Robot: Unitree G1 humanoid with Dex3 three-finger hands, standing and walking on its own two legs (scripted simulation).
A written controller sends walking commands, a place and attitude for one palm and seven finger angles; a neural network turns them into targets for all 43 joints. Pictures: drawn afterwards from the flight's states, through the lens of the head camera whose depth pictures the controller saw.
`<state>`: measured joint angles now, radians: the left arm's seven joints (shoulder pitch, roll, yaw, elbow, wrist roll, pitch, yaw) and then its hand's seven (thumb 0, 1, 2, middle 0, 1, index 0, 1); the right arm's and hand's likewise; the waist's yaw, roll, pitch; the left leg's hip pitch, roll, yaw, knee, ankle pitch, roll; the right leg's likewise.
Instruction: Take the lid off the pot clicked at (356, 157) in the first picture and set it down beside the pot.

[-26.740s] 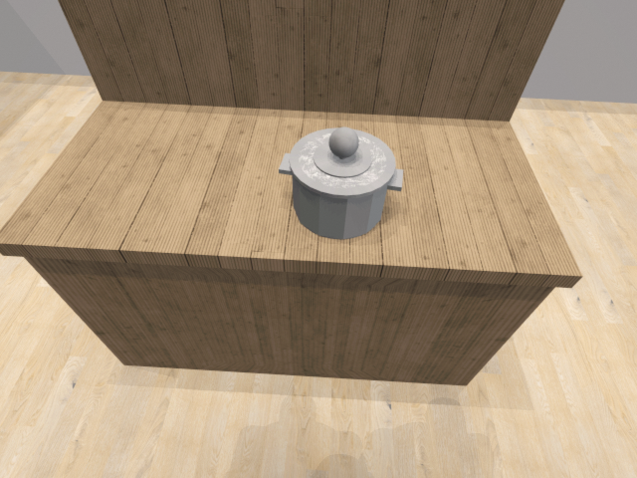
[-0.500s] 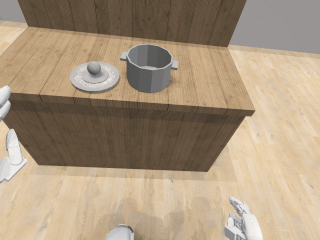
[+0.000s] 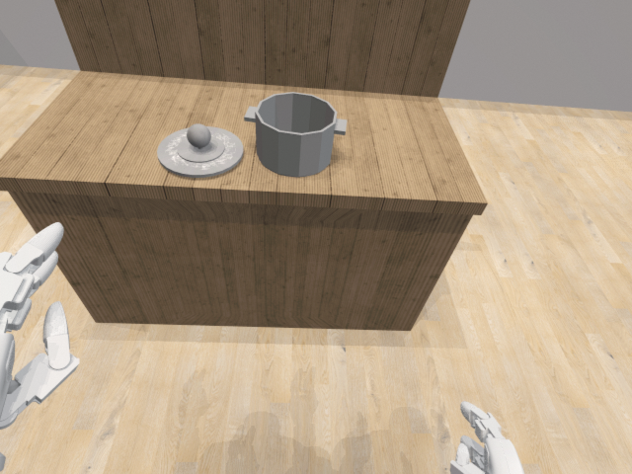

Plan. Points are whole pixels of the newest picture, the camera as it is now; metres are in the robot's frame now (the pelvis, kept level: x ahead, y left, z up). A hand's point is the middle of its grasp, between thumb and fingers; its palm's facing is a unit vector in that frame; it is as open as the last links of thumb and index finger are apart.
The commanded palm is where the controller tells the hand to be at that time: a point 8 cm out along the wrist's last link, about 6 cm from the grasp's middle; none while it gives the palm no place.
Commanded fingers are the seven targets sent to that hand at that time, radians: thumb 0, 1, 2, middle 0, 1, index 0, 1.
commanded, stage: stop stepping back and stand still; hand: left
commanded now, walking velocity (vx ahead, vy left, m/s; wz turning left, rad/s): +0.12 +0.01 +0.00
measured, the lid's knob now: (199, 135) +0.82 +0.30 -0.04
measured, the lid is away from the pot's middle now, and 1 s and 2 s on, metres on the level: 0.23 0.23 0.23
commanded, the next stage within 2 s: let the arm hang, fingers relaxed in 0.50 s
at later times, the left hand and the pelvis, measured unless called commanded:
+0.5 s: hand out of the picture +0.10 +0.17 -0.17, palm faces +0.02 -0.99 -0.11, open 7.2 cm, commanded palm none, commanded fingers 0.00 0.90 0.90 -0.20 -0.30 -0.20 -0.30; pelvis +0.02 +0.02 -0.01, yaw +3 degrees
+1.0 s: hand out of the picture +0.05 +0.20 -0.17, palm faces +0.04 -0.98 -0.20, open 7.4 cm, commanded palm none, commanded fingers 0.00 0.90 0.90 -0.20 -0.30 -0.20 -0.30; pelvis +0.03 +0.02 +0.01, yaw +2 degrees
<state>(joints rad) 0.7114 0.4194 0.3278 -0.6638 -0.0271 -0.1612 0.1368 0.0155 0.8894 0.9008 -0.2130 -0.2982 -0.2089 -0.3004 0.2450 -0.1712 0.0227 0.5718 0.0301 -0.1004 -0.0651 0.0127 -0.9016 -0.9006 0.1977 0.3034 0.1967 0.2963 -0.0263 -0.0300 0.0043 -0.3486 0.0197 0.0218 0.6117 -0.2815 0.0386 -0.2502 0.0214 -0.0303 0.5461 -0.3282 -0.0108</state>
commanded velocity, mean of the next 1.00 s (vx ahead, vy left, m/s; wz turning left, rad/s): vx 0.01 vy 0.01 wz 0.00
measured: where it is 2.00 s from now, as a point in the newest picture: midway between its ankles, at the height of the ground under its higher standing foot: outside the picture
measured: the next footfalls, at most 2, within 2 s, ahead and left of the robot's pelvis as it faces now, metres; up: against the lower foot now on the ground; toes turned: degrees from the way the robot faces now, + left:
none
